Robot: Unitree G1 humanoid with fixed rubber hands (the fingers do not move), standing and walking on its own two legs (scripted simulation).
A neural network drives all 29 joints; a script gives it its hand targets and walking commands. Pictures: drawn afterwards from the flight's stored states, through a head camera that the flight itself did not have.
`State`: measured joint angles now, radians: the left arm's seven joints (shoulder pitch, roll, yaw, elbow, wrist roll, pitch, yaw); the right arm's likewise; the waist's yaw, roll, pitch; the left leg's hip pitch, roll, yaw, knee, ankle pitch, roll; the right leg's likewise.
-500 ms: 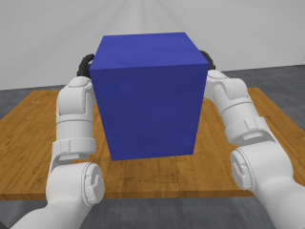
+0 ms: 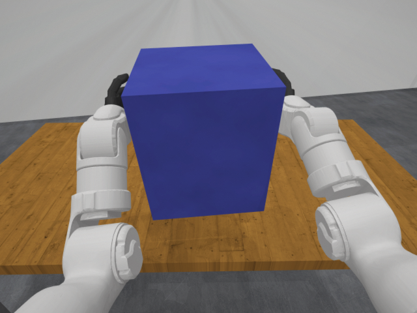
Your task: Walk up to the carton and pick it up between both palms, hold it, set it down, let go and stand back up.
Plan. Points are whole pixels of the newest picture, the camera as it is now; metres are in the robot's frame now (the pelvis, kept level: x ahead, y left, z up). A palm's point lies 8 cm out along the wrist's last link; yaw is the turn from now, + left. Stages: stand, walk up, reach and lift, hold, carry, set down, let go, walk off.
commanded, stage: hold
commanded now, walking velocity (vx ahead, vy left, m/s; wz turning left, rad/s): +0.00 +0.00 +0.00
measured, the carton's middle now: (203, 130) +0.36 +0.00 +0.24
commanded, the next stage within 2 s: set down in 0.28 s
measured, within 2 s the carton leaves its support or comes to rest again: neither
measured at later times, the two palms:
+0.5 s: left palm (117, 102) +0.38 +0.15 +0.30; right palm (285, 98) +0.37 -0.16 +0.29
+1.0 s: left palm (126, 136) +0.39 +0.15 +0.22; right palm (273, 143) +0.38 -0.15 +0.19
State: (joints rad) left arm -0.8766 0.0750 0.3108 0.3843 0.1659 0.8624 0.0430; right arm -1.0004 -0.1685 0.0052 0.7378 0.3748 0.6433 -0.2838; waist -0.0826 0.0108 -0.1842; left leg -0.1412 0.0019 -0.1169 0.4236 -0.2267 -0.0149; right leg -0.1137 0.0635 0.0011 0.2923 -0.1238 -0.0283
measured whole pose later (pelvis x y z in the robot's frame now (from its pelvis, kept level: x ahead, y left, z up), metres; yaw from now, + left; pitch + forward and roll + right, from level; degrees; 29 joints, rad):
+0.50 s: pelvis +0.00 +0.00 +0.00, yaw +0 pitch -3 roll -1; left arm -0.95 0.07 0.37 0.46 0.18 0.77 0.04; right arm -1.05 -0.14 -0.08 0.79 0.30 0.56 -0.26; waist -0.09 0.01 -0.17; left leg -0.14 0.00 -0.12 0.41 -0.22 -0.01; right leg -0.12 0.06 0.00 0.30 -0.13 -0.03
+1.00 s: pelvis +0.01 +0.00 +0.00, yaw +2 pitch -7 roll -2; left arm -0.77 0.03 0.25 0.38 0.21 0.56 0.04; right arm -0.76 -0.07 -0.07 0.73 0.21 0.22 -0.20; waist -0.10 -0.05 -0.01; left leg -0.06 -0.01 -0.14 0.41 -0.23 -0.01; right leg -0.02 0.05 -0.03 0.27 -0.14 -0.03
